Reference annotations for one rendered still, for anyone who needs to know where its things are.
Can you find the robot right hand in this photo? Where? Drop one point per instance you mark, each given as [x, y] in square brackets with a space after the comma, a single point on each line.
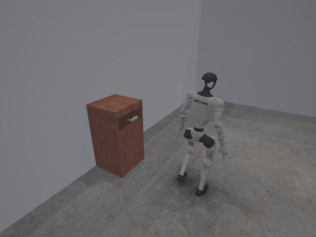
[224, 151]

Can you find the handle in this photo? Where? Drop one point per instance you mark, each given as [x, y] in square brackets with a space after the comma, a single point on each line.
[133, 119]

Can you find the drawer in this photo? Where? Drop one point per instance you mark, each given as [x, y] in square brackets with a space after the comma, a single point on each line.
[124, 120]

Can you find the right robot upper arm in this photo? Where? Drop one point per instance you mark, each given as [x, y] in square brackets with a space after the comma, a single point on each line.
[218, 112]

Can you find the left robot upper arm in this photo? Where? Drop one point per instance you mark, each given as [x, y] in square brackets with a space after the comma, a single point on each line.
[187, 102]

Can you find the robot right thigh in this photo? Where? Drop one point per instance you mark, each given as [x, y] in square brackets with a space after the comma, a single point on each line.
[210, 147]

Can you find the humanoid robot head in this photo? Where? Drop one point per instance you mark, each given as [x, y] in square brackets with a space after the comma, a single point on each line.
[207, 77]

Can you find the robot left hand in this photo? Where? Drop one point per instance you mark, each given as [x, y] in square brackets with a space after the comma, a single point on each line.
[182, 128]

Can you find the cabinet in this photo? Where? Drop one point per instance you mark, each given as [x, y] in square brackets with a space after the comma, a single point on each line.
[116, 151]

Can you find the right robot forearm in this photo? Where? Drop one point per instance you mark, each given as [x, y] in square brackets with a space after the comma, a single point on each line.
[221, 135]

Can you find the left robot forearm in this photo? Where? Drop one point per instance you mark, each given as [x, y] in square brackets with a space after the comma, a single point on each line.
[183, 119]

